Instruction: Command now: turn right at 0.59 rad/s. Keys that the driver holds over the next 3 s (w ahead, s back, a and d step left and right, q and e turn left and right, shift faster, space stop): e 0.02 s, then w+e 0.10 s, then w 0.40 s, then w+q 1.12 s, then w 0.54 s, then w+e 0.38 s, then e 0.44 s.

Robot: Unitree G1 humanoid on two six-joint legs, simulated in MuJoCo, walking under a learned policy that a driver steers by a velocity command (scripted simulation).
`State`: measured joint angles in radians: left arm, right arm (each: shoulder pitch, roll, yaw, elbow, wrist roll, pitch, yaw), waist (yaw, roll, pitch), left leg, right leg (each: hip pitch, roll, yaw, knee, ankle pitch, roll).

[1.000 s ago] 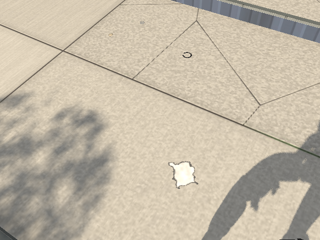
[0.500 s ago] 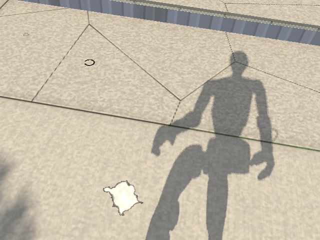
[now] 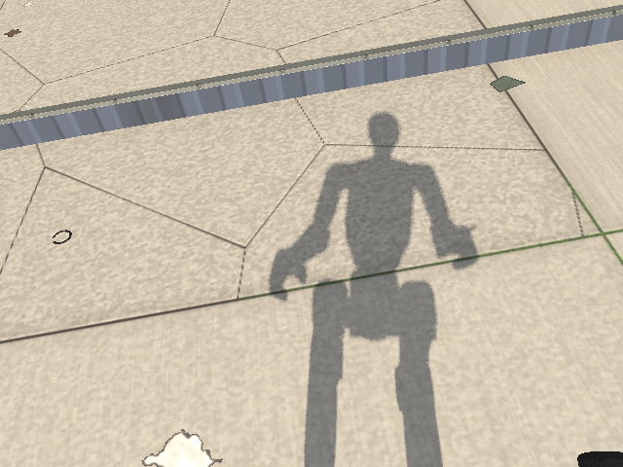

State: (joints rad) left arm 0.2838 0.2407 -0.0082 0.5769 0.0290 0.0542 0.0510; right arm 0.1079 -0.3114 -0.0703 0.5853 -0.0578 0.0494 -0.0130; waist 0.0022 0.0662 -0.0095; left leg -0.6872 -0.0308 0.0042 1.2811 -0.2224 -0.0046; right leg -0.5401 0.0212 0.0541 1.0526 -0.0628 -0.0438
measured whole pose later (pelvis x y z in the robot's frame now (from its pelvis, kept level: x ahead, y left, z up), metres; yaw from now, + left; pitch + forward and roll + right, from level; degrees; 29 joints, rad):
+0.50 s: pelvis +0.19 -0.04 -0.03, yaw -11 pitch +1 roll +2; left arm 0.13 0.23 0.01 0.70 0.04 0.00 -0.06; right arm 0.48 -0.19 -0.01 0.88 0.00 -0.07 0.01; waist -0.05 -0.07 0.00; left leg 0.02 -0.07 0.05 0.31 -0.35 0.06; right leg -0.66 -0.03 0.04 0.77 -0.06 -0.01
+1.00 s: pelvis +0.45 -0.11 -0.03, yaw +1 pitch +1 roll -1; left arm 0.40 0.21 0.04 0.94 0.02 -0.09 0.02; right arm 0.18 -0.23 -0.06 0.84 -0.03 -0.01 0.05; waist 0.02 0.03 0.02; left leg -0.69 0.08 0.03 0.82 0.00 0.06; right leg 0.03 0.05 -0.21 0.23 -0.29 -0.06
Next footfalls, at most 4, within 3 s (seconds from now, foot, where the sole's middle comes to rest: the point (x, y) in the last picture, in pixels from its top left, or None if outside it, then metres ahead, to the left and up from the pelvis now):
0.24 left None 0.13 0.06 -0.81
0.62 right None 0.39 -0.19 -0.81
1.16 left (374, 413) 0.69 -0.01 -0.81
1.66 right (396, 292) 1.04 -0.10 -0.81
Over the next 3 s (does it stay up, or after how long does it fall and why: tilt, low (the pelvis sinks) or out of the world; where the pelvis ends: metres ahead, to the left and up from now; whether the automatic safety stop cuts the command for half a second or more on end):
stays up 1.38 0.19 -0.03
